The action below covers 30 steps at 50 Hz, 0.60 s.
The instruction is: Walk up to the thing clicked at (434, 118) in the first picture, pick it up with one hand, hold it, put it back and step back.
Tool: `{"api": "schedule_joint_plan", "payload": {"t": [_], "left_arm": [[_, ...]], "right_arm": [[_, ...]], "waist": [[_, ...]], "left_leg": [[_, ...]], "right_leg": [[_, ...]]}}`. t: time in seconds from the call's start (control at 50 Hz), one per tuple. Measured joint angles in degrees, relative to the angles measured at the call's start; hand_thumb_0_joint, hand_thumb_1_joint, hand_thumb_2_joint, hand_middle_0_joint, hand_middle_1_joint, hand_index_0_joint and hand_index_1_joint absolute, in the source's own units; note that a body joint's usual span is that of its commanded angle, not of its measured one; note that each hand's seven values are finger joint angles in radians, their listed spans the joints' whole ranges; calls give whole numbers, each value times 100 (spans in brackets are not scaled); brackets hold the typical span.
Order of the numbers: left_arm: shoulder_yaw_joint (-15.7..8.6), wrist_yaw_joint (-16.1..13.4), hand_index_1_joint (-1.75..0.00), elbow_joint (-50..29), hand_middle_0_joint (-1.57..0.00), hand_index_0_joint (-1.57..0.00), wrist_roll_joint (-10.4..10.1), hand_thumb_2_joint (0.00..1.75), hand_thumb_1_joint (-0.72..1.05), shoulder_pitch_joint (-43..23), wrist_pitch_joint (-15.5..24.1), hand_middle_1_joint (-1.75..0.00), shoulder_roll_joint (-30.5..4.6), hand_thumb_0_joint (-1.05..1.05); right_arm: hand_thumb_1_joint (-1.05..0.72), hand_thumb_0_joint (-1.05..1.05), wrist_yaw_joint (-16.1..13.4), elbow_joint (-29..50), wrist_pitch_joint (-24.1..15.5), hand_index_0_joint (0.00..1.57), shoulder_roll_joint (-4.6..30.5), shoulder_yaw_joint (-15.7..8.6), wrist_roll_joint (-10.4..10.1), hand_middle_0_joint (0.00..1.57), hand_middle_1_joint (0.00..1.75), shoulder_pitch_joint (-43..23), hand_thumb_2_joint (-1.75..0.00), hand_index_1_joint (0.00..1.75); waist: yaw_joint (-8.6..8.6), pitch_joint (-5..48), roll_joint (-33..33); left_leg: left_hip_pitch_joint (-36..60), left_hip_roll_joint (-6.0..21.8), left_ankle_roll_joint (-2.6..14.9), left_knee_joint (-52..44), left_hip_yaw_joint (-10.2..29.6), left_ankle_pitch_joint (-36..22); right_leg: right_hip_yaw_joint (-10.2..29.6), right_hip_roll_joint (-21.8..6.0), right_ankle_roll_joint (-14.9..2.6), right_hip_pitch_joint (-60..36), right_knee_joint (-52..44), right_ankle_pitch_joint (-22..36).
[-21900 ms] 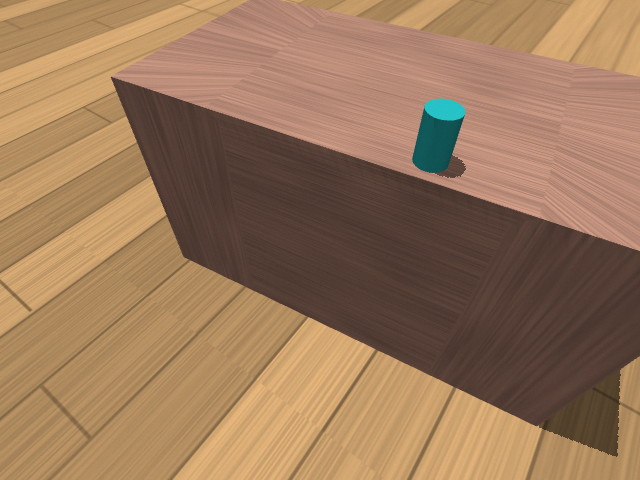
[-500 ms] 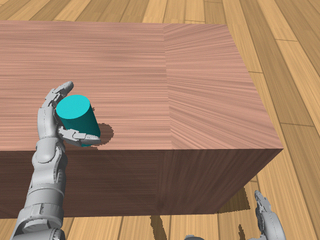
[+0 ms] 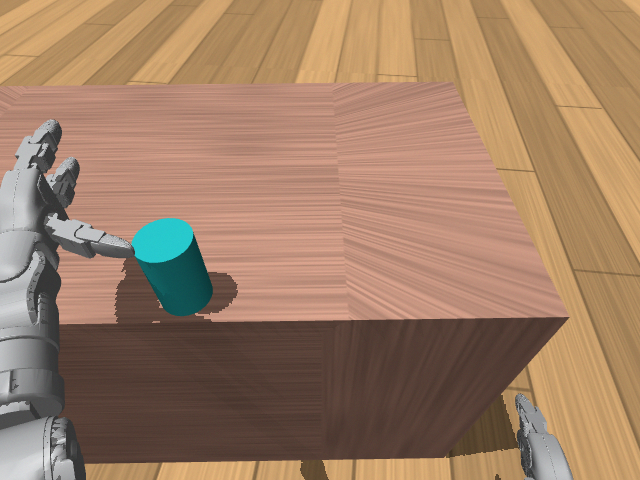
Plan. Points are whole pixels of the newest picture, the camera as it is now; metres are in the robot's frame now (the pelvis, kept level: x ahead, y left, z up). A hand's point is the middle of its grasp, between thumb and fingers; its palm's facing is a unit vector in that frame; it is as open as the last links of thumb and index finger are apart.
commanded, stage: rise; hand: left
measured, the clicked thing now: (175, 269) +0.38 +0.19 +0.06
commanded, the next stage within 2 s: sink last in 0.04 s
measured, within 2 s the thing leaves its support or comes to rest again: neither
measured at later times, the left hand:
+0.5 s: hand out of the picture +0.30 +0.33 +0.16, palm faces +0.50 -0.79 -0.35, open 17.5 cm
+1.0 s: hand (31, 404) +0.17 +0.22 +0.18, palm faces +0.33 -0.84 -0.43, open 17.5 cm
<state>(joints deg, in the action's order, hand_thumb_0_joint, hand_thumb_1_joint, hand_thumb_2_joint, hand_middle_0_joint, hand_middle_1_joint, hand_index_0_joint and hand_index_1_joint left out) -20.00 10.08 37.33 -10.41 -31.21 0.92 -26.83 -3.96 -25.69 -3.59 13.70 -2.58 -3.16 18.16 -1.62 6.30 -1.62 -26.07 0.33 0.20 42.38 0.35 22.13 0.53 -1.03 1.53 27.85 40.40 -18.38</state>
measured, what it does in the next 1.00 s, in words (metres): stands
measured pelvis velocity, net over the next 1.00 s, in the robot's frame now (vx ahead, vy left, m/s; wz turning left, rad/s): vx -0.01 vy -0.01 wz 0.03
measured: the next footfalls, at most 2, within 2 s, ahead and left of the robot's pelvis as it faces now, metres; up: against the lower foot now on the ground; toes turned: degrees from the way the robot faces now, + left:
none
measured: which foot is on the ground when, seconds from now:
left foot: down 0.00-1.00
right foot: down 0.00-1.00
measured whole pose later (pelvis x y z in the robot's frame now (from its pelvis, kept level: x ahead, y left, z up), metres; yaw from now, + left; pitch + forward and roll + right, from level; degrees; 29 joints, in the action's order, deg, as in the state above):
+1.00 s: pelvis -0.01 -0.01 +0.02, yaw +2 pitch -3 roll +0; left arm -16.4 -0.7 -24.4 -3.1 30.4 14.5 -19.1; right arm -2.7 -29.6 -7.6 12.5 -8.5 -1.3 17.5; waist 2.9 -1.0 -3.5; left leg -10.6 -0.3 -0.4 30.4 2.1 16.5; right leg -1.4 -1.8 0.9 12.4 30.3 -14.5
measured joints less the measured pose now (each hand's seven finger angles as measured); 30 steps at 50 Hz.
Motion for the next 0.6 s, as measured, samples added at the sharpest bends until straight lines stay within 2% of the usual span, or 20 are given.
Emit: {"api": "schedule_joint_plan", "payload": {"t": [0.04,0.12,0.24,0.32,0.42,0.6], "left_arm": [[30,-70,-12,-52,-9,-9,254,13,-56,78,-20,-12,-110,-2],[-74,-257,-9,-249,-7,-7,543,10,-55,269,-46,-9,-233,-2],[-494,-616,-6,-311,-7,-6,776,7,-54,547,48,-6,-530,-2],[-664,-894,-5,-419,-6,-5,833,6,-54,806,131,-5,-635,-2],[-606,-1113,-5,-1187,-6,-4,807,5,-54,1573,237,-4,-436,-2],[-200,-1224,-4,-4126,-6,-5,601,4,-54,4163,516,-4,400,-2]], "right_arm": [[54,-1,36,70,-40,6,10,-16,19,5,5,17,-5,5],[56,-1,120,146,-53,6,32,-104,36,6,5,96,-4,5],[58,-1,156,-50,-8,6,63,-109,33,5,5,135,-4,5],[57,-1,147,-290,-19,6,50,-117,46,5,5,52,-5,5],[56,-1,133,-484,-106,6,67,-156,51,5,5,-58,-5,5],[53,-1,161,-461,-182,6,32,-326,30,6,6,-51,-6,6]], "waist": [[-3,-78,-30],[32,-218,-30],[79,-362,49],[159,-384,60],[278,-349,-18],[405,-376,-143]], "left_leg": [[124,-12,4,-110,-19,-46],[276,-30,3,-304,-45,-145],[406,-13,-20,-508,-29,-260],[471,-1,-33,-590,2,-303],[638,-3,-24,-696,31,-325],[1048,-24,7,-872,32,-314]], "right_leg": [[18,-12,8,-107,-82,34],[42,-29,8,-226,-216,105],[22,-14,-17,-351,-398,202],[-11,-5,-31,-441,-512,254],[-43,-9,-23,-650,-681,298],[-50,-32,6,-1080,-886,298]]}}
